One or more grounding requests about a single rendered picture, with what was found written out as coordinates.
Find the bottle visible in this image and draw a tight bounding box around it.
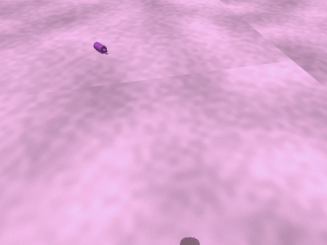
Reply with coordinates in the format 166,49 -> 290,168
94,42 -> 107,53

